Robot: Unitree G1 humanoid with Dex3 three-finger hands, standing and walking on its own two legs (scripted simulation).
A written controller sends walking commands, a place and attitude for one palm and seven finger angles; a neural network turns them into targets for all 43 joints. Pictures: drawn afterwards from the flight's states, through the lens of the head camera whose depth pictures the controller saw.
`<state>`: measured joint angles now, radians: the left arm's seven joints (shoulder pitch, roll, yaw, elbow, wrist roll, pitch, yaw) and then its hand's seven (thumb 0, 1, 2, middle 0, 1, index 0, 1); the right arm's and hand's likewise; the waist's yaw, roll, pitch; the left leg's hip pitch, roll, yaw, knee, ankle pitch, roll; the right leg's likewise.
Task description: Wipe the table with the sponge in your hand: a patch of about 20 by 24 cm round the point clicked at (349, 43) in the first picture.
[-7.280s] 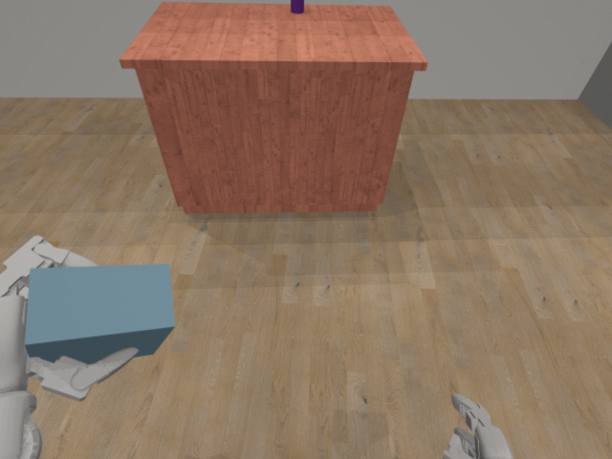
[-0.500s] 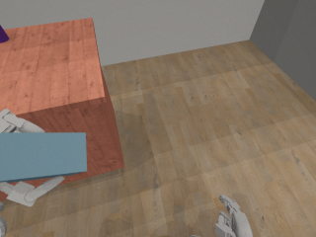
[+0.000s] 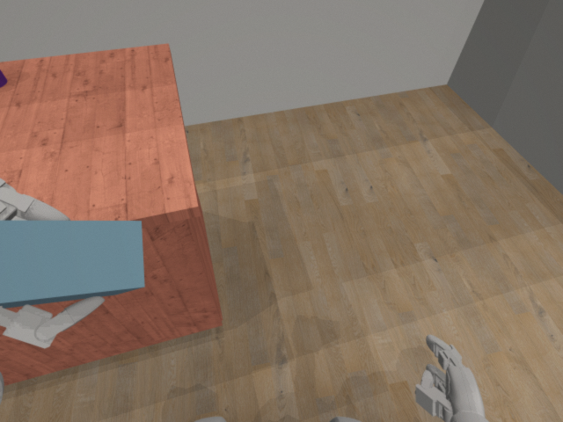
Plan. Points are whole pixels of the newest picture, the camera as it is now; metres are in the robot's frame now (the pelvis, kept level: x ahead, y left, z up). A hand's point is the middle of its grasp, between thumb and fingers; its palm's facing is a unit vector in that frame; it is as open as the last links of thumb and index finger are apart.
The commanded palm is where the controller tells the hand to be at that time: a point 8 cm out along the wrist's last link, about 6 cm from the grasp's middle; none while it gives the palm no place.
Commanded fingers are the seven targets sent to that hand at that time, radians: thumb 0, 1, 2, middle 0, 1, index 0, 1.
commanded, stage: take the last steps up to it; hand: left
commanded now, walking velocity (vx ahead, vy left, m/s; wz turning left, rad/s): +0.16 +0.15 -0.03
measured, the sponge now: (87, 264) +0.24 +0.21 +0.17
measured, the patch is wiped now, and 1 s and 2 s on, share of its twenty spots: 0.00 0.00 0.00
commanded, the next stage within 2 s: come to a stop and stand still in 0.06 s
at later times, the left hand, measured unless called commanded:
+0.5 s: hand (48, 240) +0.26 +0.25 +0.18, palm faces +0.34 -0.83 -0.45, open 10.6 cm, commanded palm +0.20 +0.30 +0.19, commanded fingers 0.00 0.10 1.30 -1.20 -1.60 -1.20 -1.60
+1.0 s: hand (40, 316) +0.18 +0.23 +0.18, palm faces +0.37 -0.84 -0.39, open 10.6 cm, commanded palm +0.13 +0.27 +0.19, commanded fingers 0.00 0.10 1.30 -1.20 -1.60 -1.20 -1.60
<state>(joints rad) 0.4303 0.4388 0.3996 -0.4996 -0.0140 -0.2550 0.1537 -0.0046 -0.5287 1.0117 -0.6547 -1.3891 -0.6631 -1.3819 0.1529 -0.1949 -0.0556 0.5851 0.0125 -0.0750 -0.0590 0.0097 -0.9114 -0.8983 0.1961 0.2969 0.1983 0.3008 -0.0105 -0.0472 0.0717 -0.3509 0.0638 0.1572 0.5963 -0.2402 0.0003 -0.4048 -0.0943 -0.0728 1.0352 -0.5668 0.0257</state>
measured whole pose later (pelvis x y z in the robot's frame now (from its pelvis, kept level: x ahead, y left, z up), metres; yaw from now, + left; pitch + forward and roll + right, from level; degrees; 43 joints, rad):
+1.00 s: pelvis -0.03 -0.01 +0.01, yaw +0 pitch -2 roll +0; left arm 0.48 0.36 0.31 -0.50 -0.03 -0.16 0.15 -0.01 -0.53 1.01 -0.66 -1.39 -0.67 -1.38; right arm 0.23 -0.22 0.02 0.63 0.00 -0.04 -0.07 0.01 -0.91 -0.90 0.20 0.30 0.20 0.30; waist 0.00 -0.01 0.04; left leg -0.22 0.02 0.04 0.52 -0.24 -0.01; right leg -0.28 0.03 -0.14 0.50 -0.20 -0.09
